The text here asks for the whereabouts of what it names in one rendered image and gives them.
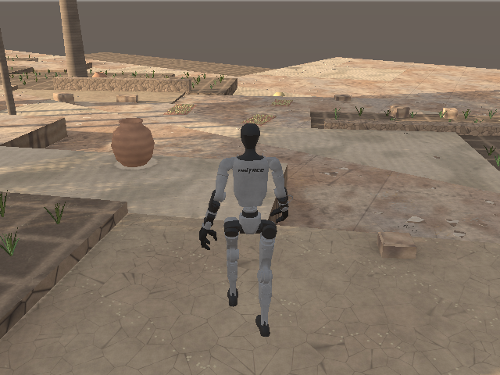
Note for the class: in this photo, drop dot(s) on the robot right hand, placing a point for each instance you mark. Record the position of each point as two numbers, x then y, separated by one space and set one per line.
277 211

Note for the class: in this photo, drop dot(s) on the robot left forearm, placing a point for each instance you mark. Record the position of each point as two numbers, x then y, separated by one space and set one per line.
211 212

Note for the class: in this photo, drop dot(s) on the left robot shin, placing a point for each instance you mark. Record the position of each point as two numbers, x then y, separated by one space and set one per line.
232 273

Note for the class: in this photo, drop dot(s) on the left robot upper arm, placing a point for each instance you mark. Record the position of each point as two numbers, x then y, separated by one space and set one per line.
221 178

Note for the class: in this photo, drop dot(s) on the right robot upper arm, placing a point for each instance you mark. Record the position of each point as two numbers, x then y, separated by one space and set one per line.
278 177

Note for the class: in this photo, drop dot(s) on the robot left hand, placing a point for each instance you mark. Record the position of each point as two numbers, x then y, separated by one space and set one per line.
202 237

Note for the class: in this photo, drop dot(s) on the robot right forearm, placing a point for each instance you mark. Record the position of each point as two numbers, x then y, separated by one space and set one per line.
283 202

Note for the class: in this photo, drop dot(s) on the left robot foot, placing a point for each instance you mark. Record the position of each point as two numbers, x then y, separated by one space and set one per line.
233 300

